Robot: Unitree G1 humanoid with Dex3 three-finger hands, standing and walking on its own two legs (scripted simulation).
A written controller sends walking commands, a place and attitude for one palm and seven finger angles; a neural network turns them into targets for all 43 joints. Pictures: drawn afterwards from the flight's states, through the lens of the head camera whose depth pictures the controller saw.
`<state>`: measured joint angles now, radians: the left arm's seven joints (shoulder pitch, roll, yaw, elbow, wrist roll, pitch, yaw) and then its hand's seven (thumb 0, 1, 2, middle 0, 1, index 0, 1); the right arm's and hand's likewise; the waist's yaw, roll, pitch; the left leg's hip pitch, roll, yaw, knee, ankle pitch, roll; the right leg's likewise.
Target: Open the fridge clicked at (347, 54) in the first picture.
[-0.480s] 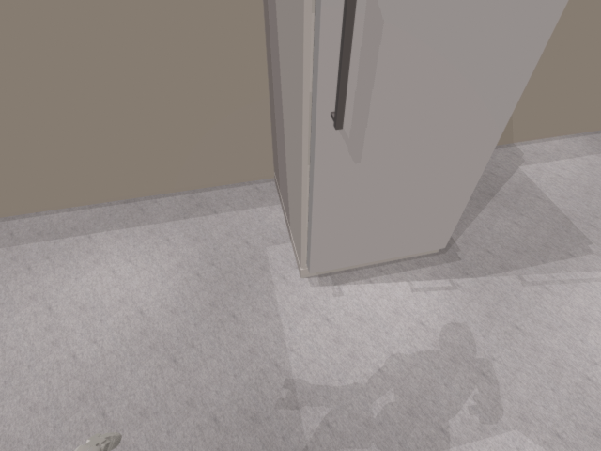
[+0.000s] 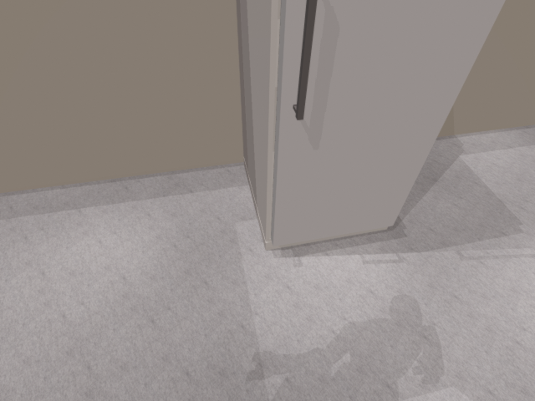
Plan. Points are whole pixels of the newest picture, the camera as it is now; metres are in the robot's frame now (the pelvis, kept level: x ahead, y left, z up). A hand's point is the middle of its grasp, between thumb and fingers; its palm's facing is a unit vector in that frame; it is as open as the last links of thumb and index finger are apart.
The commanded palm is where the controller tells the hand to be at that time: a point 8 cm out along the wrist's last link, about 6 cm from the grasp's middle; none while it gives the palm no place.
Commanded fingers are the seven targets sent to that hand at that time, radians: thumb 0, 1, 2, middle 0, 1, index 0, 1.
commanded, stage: stand and wait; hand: left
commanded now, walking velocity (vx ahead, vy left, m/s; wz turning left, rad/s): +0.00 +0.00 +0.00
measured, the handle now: (304, 45) +0.82 -0.02 +0.17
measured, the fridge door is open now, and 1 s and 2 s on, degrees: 0 0 0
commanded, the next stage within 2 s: look at it before walking up in 0.38 s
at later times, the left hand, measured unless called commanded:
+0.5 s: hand out of the picture +0.06 +0.24 -0.15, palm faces -0.03 -0.94 -0.33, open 7.4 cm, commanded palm none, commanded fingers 0.00 0.90 0.90 -0.20 -0.30 -0.20 -0.30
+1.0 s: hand out of the picture +0.06 +0.24 -0.15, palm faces -0.02 -0.94 -0.34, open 7.4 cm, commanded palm none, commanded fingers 0.00 0.90 0.90 -0.20 -0.30 -0.20 -0.30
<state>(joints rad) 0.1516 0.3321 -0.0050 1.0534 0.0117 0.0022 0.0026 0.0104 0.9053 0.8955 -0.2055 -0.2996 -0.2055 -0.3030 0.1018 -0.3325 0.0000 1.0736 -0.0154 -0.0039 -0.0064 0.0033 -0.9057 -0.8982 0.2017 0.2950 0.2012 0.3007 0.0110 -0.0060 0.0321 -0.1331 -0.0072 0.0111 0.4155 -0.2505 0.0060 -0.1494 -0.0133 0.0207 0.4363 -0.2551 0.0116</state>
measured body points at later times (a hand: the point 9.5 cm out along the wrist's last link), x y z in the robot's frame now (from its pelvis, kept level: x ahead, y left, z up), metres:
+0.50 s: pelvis -0.02 +0.00 +0.00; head -0.01 -0.01 +0.45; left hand +0.06 +0.29 -0.13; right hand +0.06 -0.30 -0.13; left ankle -0.02 +0.12 -0.74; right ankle -0.01 -0.13 -0.74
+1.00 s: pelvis -0.01 -0.01 +0.00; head -0.01 -0.01 +0.45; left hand +0.06 +0.29 -0.13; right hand +0.06 -0.30 -0.13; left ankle -0.02 +0.12 -0.74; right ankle -0.01 -0.13 -0.74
